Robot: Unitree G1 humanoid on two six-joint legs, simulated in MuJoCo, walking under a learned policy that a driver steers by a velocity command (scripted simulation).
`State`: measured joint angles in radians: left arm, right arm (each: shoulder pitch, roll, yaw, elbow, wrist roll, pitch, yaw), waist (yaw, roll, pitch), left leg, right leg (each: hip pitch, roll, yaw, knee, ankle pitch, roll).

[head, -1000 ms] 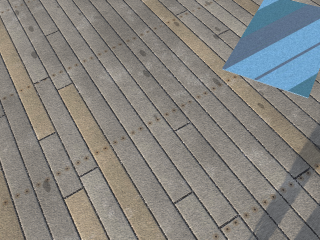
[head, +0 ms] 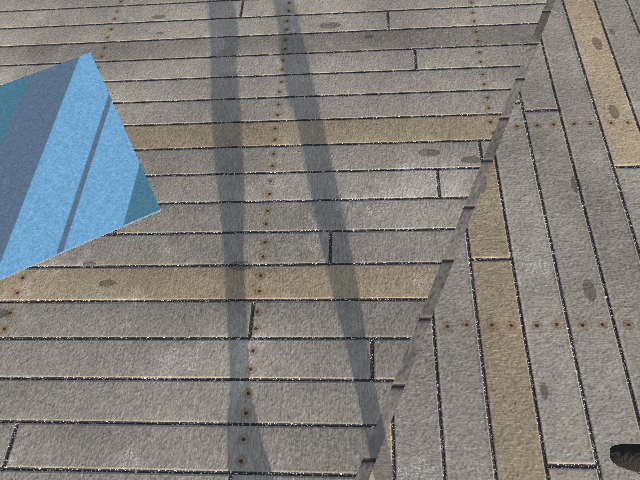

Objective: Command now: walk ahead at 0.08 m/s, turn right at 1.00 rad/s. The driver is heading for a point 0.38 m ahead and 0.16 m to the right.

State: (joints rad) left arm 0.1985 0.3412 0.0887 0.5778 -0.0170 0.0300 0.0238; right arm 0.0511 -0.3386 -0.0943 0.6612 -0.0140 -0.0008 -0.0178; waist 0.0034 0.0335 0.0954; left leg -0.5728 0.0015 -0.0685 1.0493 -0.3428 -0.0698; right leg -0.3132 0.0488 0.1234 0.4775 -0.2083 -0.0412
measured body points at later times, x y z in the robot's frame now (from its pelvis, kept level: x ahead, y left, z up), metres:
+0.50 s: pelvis +0.19 +0.00 -0.01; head +0.20 +0.01 +0.44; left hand +0.47 +0.15 -0.09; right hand +0.05 -0.26 -0.12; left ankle +0.12 +0.15 -0.74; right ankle +0.19 -0.18 -0.63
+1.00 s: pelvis +0.39 -0.15 +0.00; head +0.42 -0.19 +0.44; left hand +0.67 -0.03 -0.11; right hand +0.34 -0.47 -0.10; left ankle +0.57 -0.08 -0.69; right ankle +0.38 -0.25 -0.74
